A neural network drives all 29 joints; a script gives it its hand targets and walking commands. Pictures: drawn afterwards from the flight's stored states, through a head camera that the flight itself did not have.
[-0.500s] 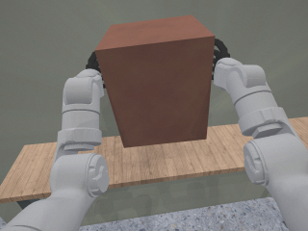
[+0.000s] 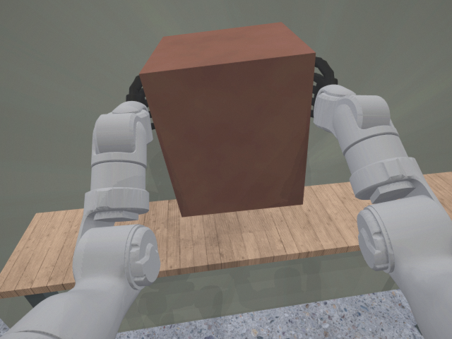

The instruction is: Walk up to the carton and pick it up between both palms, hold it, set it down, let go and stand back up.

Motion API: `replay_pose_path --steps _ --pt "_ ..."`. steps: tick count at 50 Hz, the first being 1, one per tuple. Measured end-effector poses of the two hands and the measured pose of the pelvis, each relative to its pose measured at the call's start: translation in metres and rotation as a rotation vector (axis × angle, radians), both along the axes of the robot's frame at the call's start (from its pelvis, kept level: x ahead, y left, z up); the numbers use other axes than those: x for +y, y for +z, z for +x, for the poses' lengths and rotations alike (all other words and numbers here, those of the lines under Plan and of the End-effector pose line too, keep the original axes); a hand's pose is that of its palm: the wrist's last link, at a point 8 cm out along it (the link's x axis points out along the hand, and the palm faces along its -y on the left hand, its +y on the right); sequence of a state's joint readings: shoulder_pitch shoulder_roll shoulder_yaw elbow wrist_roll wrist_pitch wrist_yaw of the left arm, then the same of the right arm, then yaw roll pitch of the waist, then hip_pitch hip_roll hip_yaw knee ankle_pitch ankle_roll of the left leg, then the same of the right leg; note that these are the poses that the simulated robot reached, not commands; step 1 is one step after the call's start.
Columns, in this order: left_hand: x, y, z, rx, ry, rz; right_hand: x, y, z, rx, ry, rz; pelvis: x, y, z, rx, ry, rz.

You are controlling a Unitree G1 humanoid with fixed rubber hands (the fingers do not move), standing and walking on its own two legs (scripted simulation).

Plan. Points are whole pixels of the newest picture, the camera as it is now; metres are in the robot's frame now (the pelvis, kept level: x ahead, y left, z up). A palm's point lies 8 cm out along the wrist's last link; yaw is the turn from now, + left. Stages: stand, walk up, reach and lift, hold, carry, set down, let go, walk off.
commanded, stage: hold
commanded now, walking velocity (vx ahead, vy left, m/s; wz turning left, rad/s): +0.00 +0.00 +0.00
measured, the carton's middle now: (231, 119) +0.39 -0.01 +0.27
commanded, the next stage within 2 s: set down in 1.00 s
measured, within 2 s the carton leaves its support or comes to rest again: neither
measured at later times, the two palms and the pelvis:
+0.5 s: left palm (138, 114) +0.37 +0.15 +0.29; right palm (324, 99) +0.37 -0.15 +0.31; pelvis +0.00 +0.00 +0.00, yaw +0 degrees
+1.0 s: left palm (138, 114) +0.37 +0.15 +0.29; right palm (324, 99) +0.37 -0.15 +0.31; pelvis +0.00 +0.00 +0.00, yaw +0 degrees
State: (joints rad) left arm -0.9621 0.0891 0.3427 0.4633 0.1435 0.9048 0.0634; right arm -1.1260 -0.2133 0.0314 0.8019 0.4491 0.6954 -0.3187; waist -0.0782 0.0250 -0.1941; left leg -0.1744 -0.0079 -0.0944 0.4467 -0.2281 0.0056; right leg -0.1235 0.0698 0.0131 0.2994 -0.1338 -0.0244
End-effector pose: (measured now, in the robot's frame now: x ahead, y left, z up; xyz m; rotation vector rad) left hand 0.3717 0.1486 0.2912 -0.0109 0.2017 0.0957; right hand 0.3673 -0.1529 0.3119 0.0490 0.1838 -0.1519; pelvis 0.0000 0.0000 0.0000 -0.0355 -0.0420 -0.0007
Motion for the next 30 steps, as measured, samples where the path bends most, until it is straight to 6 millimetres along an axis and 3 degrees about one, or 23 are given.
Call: replay_pose_path --steps 30 --pt "0.0001 0.0004 0.0000 -0.001 0.000 0.000 0.0001 0.0002 0.0000 0.002 0.000 -0.001 -0.0001 0.0000 0.0002 0.001 0.001 0.000"
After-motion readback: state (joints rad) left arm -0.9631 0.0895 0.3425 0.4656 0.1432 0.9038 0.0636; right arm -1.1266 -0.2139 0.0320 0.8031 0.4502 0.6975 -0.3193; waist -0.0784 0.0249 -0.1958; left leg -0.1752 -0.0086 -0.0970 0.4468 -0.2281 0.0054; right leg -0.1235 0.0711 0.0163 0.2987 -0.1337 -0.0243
